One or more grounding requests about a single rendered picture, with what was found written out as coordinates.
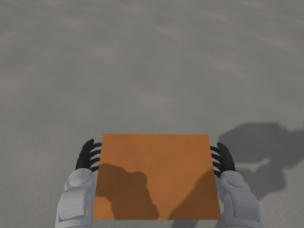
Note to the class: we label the robot left forearm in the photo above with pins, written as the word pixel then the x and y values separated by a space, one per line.
pixel 75 207

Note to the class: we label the left robot hand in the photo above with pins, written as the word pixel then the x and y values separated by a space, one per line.
pixel 84 160

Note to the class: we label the right robot hand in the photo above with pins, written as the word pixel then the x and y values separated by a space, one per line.
pixel 225 159

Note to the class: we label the robot right forearm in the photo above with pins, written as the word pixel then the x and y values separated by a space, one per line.
pixel 241 209

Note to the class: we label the carton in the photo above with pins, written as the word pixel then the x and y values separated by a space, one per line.
pixel 156 177

